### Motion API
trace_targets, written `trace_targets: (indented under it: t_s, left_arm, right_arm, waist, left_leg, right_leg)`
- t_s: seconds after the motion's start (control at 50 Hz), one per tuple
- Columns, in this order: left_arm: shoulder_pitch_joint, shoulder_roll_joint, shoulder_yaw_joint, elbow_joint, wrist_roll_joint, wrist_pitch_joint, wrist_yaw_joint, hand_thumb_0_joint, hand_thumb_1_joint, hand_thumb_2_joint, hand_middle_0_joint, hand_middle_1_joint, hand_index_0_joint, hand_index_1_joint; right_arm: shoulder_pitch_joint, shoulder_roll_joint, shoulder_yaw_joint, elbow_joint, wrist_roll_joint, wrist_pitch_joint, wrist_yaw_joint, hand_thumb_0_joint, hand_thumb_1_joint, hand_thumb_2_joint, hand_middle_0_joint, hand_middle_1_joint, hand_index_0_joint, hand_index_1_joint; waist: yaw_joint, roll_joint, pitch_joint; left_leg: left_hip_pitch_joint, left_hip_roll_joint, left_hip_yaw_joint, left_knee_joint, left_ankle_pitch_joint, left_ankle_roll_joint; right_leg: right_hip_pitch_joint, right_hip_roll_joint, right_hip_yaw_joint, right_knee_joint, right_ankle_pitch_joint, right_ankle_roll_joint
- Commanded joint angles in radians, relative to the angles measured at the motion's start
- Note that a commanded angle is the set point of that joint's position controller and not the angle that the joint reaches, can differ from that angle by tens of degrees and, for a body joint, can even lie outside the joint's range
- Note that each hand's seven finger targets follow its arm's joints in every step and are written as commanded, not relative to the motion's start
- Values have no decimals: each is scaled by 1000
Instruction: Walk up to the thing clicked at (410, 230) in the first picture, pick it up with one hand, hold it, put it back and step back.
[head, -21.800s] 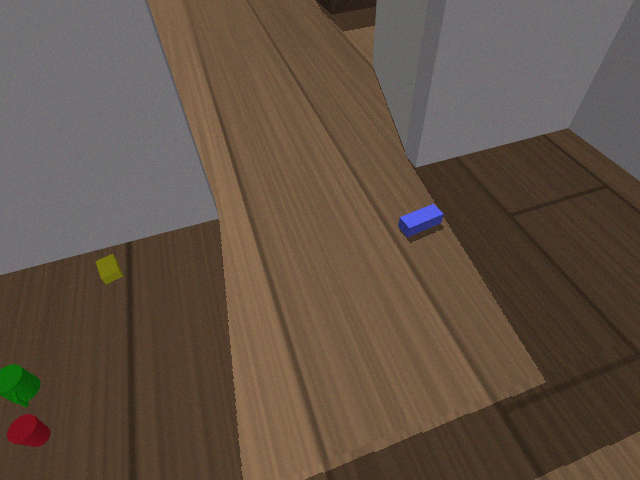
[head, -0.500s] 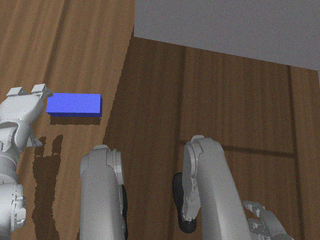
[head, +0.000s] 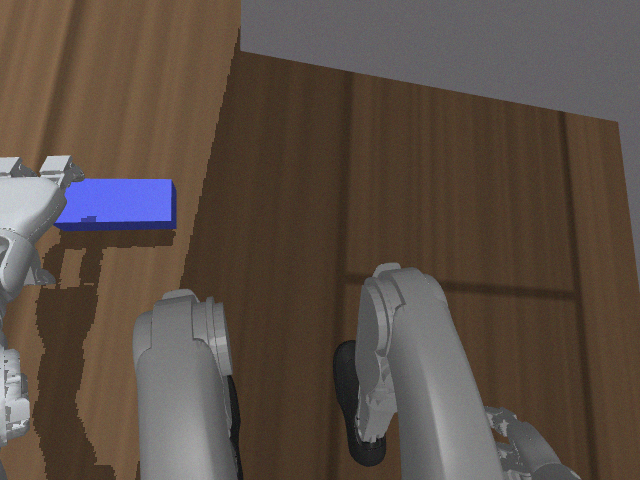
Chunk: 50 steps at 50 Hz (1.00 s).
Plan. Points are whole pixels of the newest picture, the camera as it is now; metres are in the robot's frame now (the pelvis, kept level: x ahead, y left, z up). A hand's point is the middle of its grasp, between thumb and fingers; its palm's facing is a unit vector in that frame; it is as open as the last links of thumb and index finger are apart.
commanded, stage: rise first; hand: left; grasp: from above
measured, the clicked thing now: (117, 205) +0.48 +0.28 -0.30
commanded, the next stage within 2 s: none
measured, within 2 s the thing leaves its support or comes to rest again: neither
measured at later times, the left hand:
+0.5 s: hand (54, 224) +0.42 +0.32 -0.19, palm faces -0.48 -0.04 -0.88, open 14.0 cm
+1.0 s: hand (63, 218) +0.43 +0.32 -0.20, palm faces -0.48 -0.04 -0.88, open 14.1 cm
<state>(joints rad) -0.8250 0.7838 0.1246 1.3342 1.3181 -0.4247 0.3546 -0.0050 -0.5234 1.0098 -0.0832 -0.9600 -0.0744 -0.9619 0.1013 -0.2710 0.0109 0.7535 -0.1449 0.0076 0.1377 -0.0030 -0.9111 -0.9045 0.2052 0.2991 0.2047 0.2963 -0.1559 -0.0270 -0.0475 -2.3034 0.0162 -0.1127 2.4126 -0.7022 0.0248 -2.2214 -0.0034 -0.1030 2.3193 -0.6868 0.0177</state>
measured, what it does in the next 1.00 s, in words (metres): stands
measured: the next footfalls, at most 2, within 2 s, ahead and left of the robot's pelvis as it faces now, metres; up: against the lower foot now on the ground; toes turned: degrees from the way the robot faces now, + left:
none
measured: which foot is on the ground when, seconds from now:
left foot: down 0.00-1.00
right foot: down 0.00-1.00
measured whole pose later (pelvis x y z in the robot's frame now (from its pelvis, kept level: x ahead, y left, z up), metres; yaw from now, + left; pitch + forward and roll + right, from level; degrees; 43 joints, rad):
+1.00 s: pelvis +0.00 +0.00 -0.02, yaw -1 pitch +33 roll -9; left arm -0.93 0.82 0.11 1.48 1.37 -0.37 0.43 0.00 -0.53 1.01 -0.08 -1.02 -0.08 -1.02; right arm 0.11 -0.27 0.06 0.76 -0.17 -0.03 0.15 0.00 -0.91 -0.91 0.20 0.30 0.20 0.30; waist -0.22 -0.04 -0.03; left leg -2.35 0.01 -0.13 2.46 -0.71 0.02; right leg -2.27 0.00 -0.11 2.36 -0.69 0.02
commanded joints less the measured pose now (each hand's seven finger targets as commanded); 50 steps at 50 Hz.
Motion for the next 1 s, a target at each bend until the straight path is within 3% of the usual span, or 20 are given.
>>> trace_targets:
  t_s: [0.0,0.16,0.24,0.36,0.46,0.5,0.52,0.54,0.6,0.66,0.7,0.74,0.84,0.92,0.98]
  left_arm:
    - [-255,272,44,-96,8,-2,62,0,-532,1006,-57,-979,-60,-973]
    - [-283,295,60,-93,33,7,108,0,-533,1004,-58,-992,-63,-985]
    - [-291,291,64,-66,24,22,119,0,-515,984,-55,-1016,-69,-999]
    - [-302,297,49,-56,21,36,110,0,-511,975,-57,-1037,-75,-1016]
    - [-317,305,60,-79,12,37,103,0,-502,971,-57,-1034,-77,-1011]
    - [-288,284,42,-40,11,40,96,0,-588,1053,-63,-985,-41,-1007]
    - [-311,283,36,-59,9,38,95,0,-537,1001,-59,-1028,-66,-1020]
    - [-312,293,52,-60,10,40,99,0,-542,1008,-62,-1015,-65,-1011]
    - [-313,273,39,-50,11,39,100,0,-551,1017,-62,-1011,-62,-1011]
    - [-330,288,42,-59,16,40,107,0,-544,1013,-64,-1013,-66,-1009]
    - [-331,281,33,-38,17,46,107,0,-533,1002,-61,-1023,-68,-1015]
    - [-353,287,35,-49,19,44,113,0,-549,1015,-63,-1016,-64,-1014]
    - [-377,278,13,5,27,54,118,0,-545,1014,-60,-1022,-62,-1018]
    - [-380,277,5,28,29,63,117,0,-550,1022,-61,-1024,-62,-1022]
    - [-385,328,31,-2,35,64,120,0,-557,1026,-61,-1022,-60,-1022]
  right_arm:
    - [173,-248,-79,-11,-4,-3,-15,0,-905,-901,200,300,200,300]
    - [174,-243,-70,-7,-12,-12,-14,0,-907,-901,200,300,200,300]
    - [188,-245,-69,-2,-22,-19,-10,0,-908,-901,200,300,200,300]
    - [189,-241,-65,2,-27,-23,-12,0,-911,-903,199,300,200,300]
    - [195,-246,-62,3,-31,-22,-10,0,-908,-901,200,300,200,300]
    - [190,-243,-59,5,-30,-21,-8,0,-915,-904,199,300,199,300]
    - [188,-242,-63,4,-28,-22,-9,0,-912,-903,199,300,200,300]
    - [190,-245,-61,3,-29,-21,-8,0,-912,-903,199,300,200,300]
    - [193,-246,-55,4,-33,-22,-6,0,-912,-903,199,300,200,300]
    - [189,-245,-51,3,-28,-20,-9,0,-912,-903,199,300,200,300]
    - [196,-250,-50,3,-29,-22,-7,0,-911,-902,200,300,200,300]
    - [193,-249,-49,3,-28,-22,-9,0,-913,-904,199,300,200,300]
    - [189,-254,-36,0,-28,-30,-8,0,-911,-903,200,300,200,300]
    - [191,-255,-31,2,-25,-37,-9,0,-912,-904,200,300,200,300]
    - [205,-256,-26,-2,-29,-39,-10,0,-913,-904,199,300,200,300]
  waist:
    - [-1,296,-663]
    - [-6,286,-665]
    - [-21,264,-666]
    - [-27,255,-673]
    - [-27,265,-711]
    - [-27,276,-681]
    - [-31,273,-674]
    - [-26,278,-672]
    - [-37,285,-657]
    - [-30,289,-684]
    - [-46,278,-662]
    - [-41,298,-676]
    - [-64,306,-610]
    - [-70,302,-614]
    - [-59,317,-657]
  left_leg:
    - [588,-21,23,-272,200,1]
    - [555,-27,42,-247,199,8]
    - [524,-28,51,-224,219,13]
    - [495,-29,58,-208,209,17]
    - [518,-27,52,-198,243,15]
    - [523,-30,49,-205,242,14]
    - [507,-28,50,-206,220,14]
    - [515,-29,49,-208,225,13]
    - [510,-28,47,-211,220,11]
    - [514,-29,49,-206,225,11]
    - [508,-27,48,-197,233,14]
    - [513,-28,45,-210,222,9]
    - [497,-27,35,-224,170,6]
    - [498,-27,37,-217,168,7]
    - [503,-29,44,-207,194,8]
  right_leg:
    - [202,46,-61,-196,174,-55]
    - [224,46,-55,-197,185,-52]
    - [253,42,-51,-194,213,-46]
    - [281,44,-44,-205,215,-44]
    - [294,45,-48,-193,241,-43]
    - [267,46,-49,-187,236,-49]
    - [266,47,-50,-194,223,-48]
    - [260,45,-51,-192,222,-49]
    - [255,45,-56,-185,220,-49]
    - [266,48,-54,-188,227,-50]
    - [258,47,-54,-184,236,-47]
    - [253,49,-57,-181,224,-50]
    - [201,46,-68,-177,177,-52]
    - [203,47,-66,-178,180,-52]
    - [243,46,-61,-179,206,-50]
